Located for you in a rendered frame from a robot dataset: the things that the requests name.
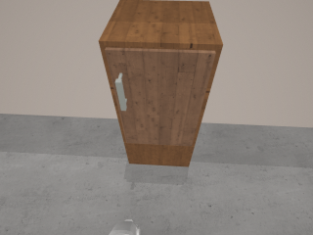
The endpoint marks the robot left thigh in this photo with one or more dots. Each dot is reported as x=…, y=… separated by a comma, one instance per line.
x=126, y=228

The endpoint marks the handle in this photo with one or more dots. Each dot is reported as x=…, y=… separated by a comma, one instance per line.
x=120, y=92

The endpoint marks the cupboard door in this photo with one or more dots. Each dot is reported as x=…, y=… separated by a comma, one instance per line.
x=164, y=88

